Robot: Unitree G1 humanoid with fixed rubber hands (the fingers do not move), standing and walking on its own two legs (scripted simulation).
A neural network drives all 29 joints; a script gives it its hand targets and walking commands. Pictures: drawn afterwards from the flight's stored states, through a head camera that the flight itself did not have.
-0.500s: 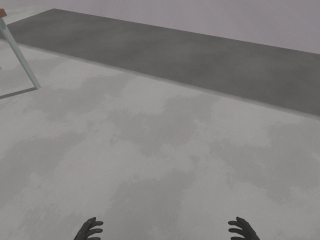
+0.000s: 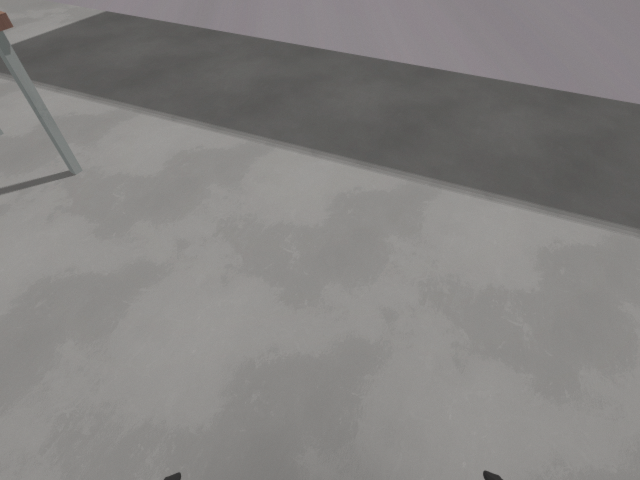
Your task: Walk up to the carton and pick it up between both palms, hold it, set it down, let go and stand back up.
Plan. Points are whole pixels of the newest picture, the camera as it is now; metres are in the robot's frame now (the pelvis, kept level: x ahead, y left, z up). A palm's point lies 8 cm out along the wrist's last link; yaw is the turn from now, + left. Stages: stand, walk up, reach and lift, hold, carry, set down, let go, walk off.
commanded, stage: stand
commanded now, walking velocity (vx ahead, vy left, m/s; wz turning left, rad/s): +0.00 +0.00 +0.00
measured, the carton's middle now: out of the picture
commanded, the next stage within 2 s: walk up in 0.56 s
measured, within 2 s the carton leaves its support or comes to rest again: neither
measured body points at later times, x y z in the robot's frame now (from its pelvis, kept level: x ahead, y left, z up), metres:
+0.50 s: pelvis +0.00 +0.00 +0.01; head +0.02 +0.00 +0.46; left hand +0.08 +0.23 -0.13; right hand +0.08 -0.23 -0.13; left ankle +0.00 +0.12 -0.72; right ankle +0.00 -0.12 -0.72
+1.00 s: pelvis +0.02 +0.05 +0.01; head +0.02 +0.04 +0.46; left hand +0.05 +0.30 -0.11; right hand +0.19 -0.19 -0.11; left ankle +0.06 +0.19 -0.64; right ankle +0.00 -0.12 -0.72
